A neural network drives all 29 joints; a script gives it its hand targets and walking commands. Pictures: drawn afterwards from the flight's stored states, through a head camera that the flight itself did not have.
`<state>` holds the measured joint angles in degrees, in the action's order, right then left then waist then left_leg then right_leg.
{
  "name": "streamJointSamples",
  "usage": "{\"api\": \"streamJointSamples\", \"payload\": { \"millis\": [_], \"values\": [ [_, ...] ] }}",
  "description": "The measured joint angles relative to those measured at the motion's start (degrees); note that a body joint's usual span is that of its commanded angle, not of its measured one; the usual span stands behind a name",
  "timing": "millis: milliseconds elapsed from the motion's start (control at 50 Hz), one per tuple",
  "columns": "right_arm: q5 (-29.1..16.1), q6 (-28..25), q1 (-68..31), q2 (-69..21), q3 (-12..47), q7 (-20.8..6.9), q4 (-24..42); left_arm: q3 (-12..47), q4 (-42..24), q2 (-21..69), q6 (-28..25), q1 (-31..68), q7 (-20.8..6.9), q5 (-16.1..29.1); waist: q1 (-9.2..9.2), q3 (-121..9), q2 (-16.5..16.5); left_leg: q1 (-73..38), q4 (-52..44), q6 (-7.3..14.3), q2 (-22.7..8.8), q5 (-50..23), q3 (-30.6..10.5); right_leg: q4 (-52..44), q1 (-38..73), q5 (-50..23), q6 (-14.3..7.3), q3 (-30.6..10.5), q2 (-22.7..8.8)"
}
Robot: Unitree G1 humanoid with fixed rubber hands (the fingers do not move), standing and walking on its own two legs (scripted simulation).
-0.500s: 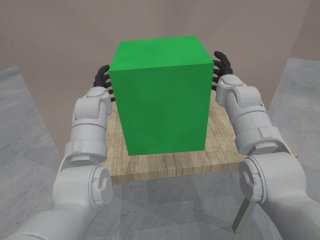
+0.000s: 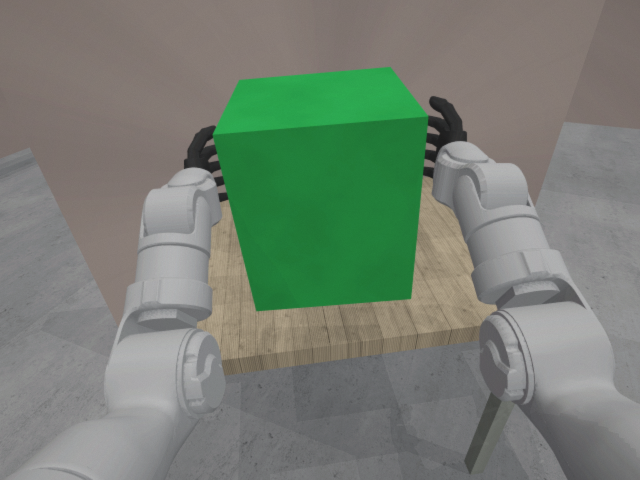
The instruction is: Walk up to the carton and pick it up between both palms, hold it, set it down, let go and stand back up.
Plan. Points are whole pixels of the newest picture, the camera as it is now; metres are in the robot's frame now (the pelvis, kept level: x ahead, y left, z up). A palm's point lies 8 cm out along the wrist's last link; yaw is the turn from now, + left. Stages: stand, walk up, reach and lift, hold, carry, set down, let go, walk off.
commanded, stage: hold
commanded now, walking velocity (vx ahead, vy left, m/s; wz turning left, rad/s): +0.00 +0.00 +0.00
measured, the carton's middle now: (324, 187) +0.42 +0.00 +0.22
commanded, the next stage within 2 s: none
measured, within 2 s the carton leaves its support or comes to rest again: neither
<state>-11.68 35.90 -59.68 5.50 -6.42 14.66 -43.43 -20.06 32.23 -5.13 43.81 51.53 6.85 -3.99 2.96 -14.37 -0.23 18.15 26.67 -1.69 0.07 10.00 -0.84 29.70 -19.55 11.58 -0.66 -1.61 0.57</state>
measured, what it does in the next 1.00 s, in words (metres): stands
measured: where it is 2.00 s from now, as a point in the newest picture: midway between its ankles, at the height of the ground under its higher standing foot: outside the picture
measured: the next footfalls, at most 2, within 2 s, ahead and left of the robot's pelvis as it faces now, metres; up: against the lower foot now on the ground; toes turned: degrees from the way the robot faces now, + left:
none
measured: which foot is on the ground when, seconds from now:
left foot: down 0.00-1.00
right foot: down 0.00-1.00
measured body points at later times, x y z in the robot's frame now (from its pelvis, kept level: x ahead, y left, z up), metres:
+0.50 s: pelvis +0.00 +0.00 +0.00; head -0.09 -0.01 +0.44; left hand +0.39 +0.15 +0.27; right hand +0.38 -0.15 +0.29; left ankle +0.04 +0.13 -0.74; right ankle +0.04 -0.11 -0.74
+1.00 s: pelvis +0.00 +0.00 +0.00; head -0.10 -0.01 +0.44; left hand +0.39 +0.15 +0.27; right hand +0.38 -0.15 +0.30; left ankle +0.04 +0.13 -0.74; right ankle +0.04 -0.11 -0.74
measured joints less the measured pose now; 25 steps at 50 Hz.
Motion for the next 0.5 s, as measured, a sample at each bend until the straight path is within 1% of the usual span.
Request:
{"api": "streamJointSamples", "payload": {
  "millis": [140,300,400,500],
  "values": [
    [-0.9,1.5,-0.1,0.3,0.4,0.5,2.1,0.1,-2.3,0.0,1.7,0.0,0.0,0.0,0.03,-0.5,-0.3,0.0,0.0,0.0,0.0,0.0,0.0,0.0,0.0,0.0,0.0,0.0,0.0],
    [-0.9,3.0,-0.4,0.5,0.4,0.7,2.0,0.1,-2.0,-0.1,2.8,0.3,-0.2,-0.1,0.03,-0.6,-0.5,0.0,0.0,0.0,0.0,-0.1,0.0,0.0,0.0,-0.1,0.0,0.0,0.0],
    [-1.2,3.6,-0.5,0.7,0.8,0.8,2.9,0.2,-3.2,-0.1,3.6,0.3,-0.2,-0.1,0.03,-0.7,-0.6,0.0,0.0,0.0,0.0,-0.1,-0.1,0.0,0.0,-0.2,0.0,0.0,0.0],
    [-1.2,3.9,-1.0,0.8,0.8,0.8,2.0,0.2,-2.2,-0.1,3.6,0.6,-0.2,-0.1,0.03,-0.7,-0.7,0.0,0.0,0.0,0.0,-0.2,-0.1,0.0,0.0,-0.2,0.0,0.0,0.0]
  ]
}}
